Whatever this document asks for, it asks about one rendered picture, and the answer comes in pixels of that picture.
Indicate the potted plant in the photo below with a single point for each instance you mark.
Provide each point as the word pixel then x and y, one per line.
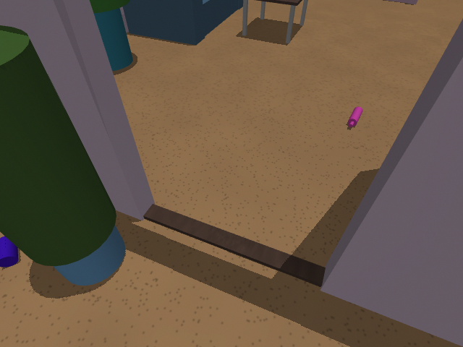
pixel 111 26
pixel 53 204

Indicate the sofa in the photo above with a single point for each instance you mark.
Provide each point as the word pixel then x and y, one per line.
pixel 184 21

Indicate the coffee table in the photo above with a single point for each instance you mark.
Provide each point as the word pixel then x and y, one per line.
pixel 293 4

